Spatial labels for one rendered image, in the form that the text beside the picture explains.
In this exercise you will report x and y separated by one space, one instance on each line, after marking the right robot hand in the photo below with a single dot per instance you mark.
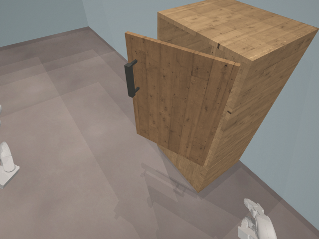
260 228

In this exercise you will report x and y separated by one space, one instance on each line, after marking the left robot hand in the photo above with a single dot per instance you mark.
7 168

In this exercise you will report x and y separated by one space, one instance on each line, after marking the cupboard door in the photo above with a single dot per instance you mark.
182 94

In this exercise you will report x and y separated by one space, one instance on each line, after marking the handle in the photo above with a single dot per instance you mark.
130 78

